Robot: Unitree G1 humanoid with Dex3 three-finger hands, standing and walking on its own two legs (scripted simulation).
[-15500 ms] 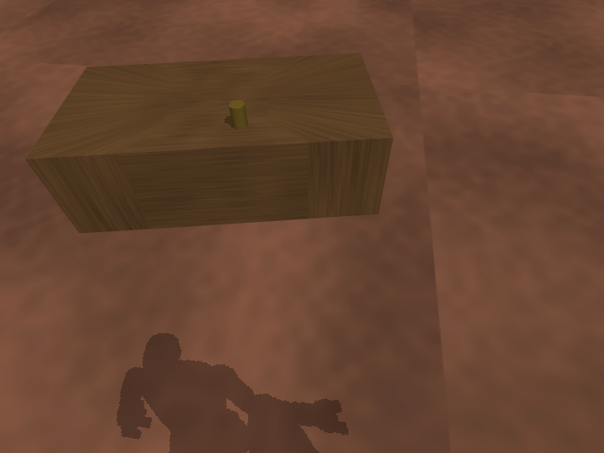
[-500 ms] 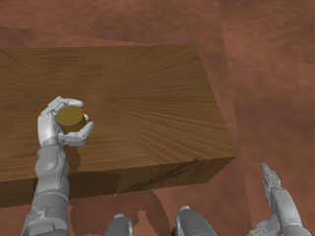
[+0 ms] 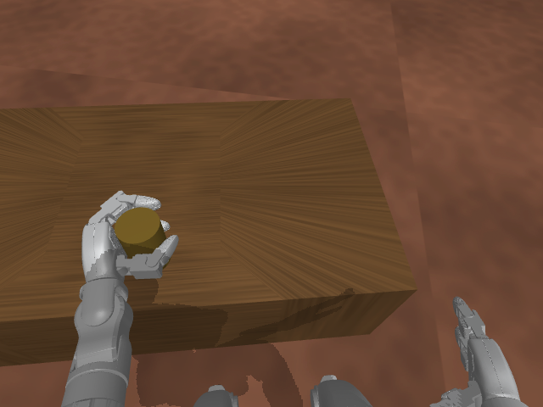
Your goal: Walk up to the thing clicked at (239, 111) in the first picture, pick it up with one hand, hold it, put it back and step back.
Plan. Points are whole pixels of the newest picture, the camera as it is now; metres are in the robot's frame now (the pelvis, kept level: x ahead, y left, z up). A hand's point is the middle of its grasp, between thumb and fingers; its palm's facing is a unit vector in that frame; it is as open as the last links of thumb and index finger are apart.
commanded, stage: lift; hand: left
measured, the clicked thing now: (145, 242) +0.36 +0.18 +0.02
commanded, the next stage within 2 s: hold in 0.12 s
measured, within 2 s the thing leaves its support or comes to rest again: neither
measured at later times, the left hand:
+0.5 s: hand (144, 238) +0.35 +0.18 +0.06, palm faces +0.15 -0.99 +0.00, open 8.3 cm
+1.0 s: hand (141, 241) +0.33 +0.17 +0.07, palm faces +0.16 -0.99 +0.00, open 8.3 cm
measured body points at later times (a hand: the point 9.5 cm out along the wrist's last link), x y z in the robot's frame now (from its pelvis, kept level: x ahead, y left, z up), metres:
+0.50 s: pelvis +0.01 +0.00 +0.01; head +0.05 +0.02 +0.46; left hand +0.33 +0.23 +0.06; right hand +0.16 -0.25 -0.01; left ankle +0.02 +0.11 -0.67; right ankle +0.02 -0.13 -0.67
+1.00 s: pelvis +0.01 +0.00 +0.02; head +0.04 +0.01 +0.47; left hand +0.32 +0.23 +0.07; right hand +0.16 -0.26 -0.02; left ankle +0.02 +0.11 -0.67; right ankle +0.02 -0.13 -0.67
